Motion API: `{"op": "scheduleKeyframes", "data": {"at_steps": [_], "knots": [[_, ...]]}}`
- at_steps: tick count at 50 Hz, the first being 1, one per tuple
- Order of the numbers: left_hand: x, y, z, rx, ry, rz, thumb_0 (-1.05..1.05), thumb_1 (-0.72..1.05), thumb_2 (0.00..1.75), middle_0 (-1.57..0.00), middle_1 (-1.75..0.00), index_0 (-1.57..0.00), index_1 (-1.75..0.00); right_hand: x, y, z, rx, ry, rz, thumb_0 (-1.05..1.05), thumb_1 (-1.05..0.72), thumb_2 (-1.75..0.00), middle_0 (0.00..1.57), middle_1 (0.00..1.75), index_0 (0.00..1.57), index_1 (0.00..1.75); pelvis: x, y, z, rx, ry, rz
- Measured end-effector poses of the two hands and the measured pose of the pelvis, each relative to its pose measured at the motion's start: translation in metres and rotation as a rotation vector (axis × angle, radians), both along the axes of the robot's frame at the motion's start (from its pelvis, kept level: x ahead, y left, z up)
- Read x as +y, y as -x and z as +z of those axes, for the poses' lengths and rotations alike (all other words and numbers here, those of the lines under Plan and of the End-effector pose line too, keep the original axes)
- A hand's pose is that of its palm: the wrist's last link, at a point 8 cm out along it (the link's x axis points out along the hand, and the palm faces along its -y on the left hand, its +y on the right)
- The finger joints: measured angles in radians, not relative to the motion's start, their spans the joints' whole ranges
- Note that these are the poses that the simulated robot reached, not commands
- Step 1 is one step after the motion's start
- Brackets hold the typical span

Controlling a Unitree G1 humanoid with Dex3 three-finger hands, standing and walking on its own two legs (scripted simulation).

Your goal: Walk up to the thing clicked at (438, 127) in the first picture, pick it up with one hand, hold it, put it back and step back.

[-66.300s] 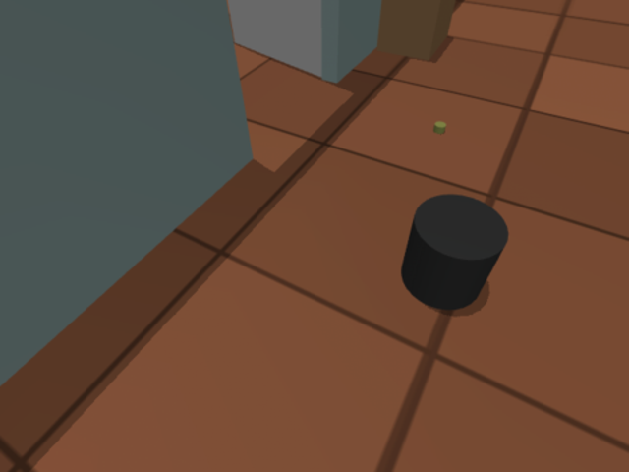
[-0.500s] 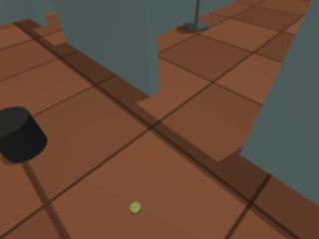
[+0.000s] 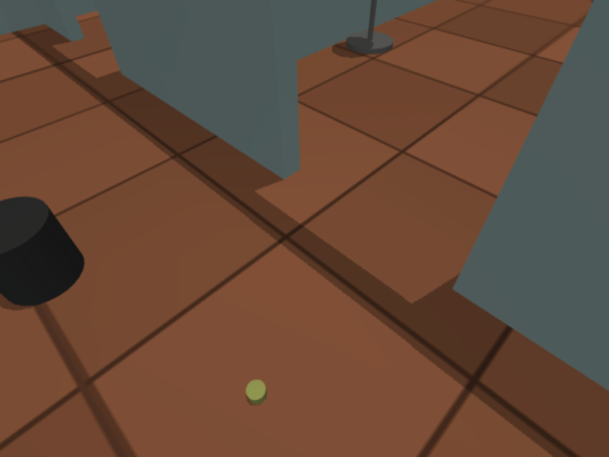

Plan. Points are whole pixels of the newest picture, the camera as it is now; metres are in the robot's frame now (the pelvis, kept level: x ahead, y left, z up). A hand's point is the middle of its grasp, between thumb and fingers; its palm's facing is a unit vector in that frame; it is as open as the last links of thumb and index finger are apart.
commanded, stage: stand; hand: left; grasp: from above
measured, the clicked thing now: (256, 392) +0.48 +0.19 -0.76
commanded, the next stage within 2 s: step back in 0.42 s
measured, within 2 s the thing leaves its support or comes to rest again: neither
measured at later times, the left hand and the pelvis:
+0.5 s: hand out of the picture +0.07 +0.24 -0.16, palm faces -0.01 -0.94 -0.33, open 7.4 cm; pelvis +0.00 +0.00 +0.00, yaw +0 degrees
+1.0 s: hand out of the picture +0.04 +0.27 -0.18, palm faces -0.03 -0.93 -0.37, open 7.4 cm; pelvis -0.10 +0.01 -0.02, yaw +1 degrees
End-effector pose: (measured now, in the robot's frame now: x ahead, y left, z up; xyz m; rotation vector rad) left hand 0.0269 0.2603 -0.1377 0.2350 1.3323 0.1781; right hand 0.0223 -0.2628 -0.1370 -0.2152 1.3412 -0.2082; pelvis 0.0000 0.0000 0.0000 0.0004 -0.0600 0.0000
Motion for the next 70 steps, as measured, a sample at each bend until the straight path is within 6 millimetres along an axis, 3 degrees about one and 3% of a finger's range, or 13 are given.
{"op": "scheduleKeyframes", "data": {"at_steps": [22,30,36,40,46,53,59,64,70], "knots": [[0.019,-0.031,0.012,-0.069,-0.041,-0.029,0.01,0.9,0.89,-0.21,-0.3,-0.21,-0.3,-0.02,-0.036,0.009,-0.08,0.033,0.032,0.0,-0.9,-0.9,0.21,0.3,0.2,0.3,-0.001,-0.005,0.0,0.01,-0.004,-0.002],[0.036,-0.045,0.013,-0.111,-0.12,-0.06,0.01,0.9,0.89,-0.21,-0.3,-0.21,-0.3,-0.055,-0.049,0.008,-0.128,0.081,0.031,0.0,-0.9,-0.9,0.21,0.3,0.2,0.3,-0.013,0.019,-0.013,0.03,-0.015,-0.01],[0.034,-0.038,0.014,-0.142,-0.158,-0.105,0.01,0.9,0.89,-0.21,-0.3,-0.21,-0.3,-0.082,-0.05,0.002,-0.167,0.122,0.045,0.0,-0.9,-0.9,0.21,0.3,0.2,0.3,-0.021,0.041,-0.026,0.025,-0.02,-0.013],[0.034,-0.031,0.016,-0.155,-0.156,-0.117,0.01,0.9,0.89,-0.21,-0.3,-0.21,-0.3,-0.079,-0.032,0.005,-0.154,0.128,0.059,0.0,-0.9,-0.9,0.2,0.3,0.2,0.3,-0.014,0.057,-0.022,0.036,-0.023,-0.011],[0.047,-0.028,0.005,-0.241,-0.123,-0.102,0.01,0.9,0.89,-0.21,-0.3,-0.21,-0.3,-0.059,0.021,0.004,-0.058,0.158,0.114,0.0,-0.9,-0.9,0.2,0.3,0.2,0.3,0.001,0.08,-0.029,0.051,-0.001,0.034],[0.052,0.007,0.001,-0.189,-0.083,-0.083,0.01,0.9,0.89,-0.21,-0.3,-0.21,-0.3,-0.034,0.077,0.021,-0.015,0.148,0.093,0.0,-0.9,-0.9,0.21,0.3,0.2,0.3,0.009,0.107,-0.015,0.034,0.022,0.012],[0.051,0.042,0.003,-0.155,-0.086,-0.104,0.01,0.9,0.89,-0.21,-0.3,-0.21,-0.3,-0.037,0.092,0.023,-0.077,0.161,0.069,0.0,-0.9,-0.9,0.21,0.3,0.2,0.31,0.01,0.13,-0.015,0.03,0.024,-0.022],[0.044,0.065,0.002,-0.156,-0.114,-0.134,0.01,0.9,0.89,-0.21,-0.3,-0.21,-0.3,-0.051,0.099,0.008,-0.147,0.147,0.058,0.0,-0.9,-0.9,0.21,0.3,0.2,0.31,0.002,0.154,-0.026,0.025,0.005,-0.058],[0.034,0.097,0.018,-0.181,-0.121,-0.139,0.01,0.9,0.89,-0.21,-0.3,-0.21,-0.3,-0.054,0.118,0.004,-0.17,0.113,0.037,0.0,-0.9,-0.9,0.21,0.3,0.2,0.3,-0.003,0.185,-0.02,0.011,-0.006,-0.055]]}}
